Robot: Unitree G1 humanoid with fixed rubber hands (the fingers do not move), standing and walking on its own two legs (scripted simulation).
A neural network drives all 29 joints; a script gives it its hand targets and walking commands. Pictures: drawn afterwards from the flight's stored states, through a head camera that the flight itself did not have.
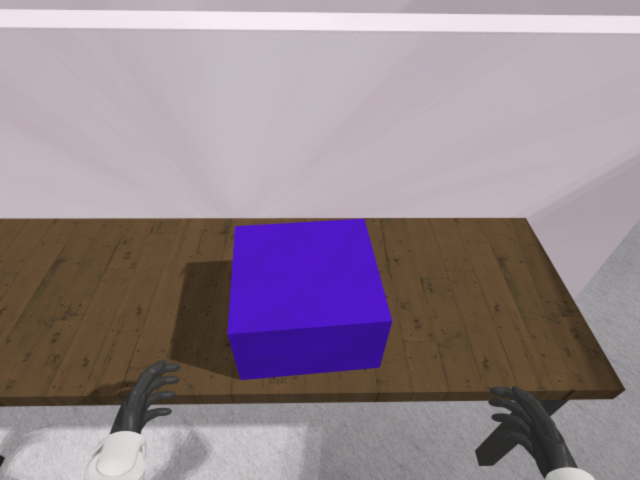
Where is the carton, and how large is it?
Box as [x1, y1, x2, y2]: [228, 219, 391, 379]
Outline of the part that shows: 364,219 235,226 228,320 228,337 240,379 379,367 391,323 391,318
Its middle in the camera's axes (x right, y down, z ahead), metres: -0.02 +0.11 +0.72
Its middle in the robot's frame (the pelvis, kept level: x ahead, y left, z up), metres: +0.46 +0.04 -0.11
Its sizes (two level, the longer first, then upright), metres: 0.249 0.233 0.153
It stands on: a table, 0.58 m high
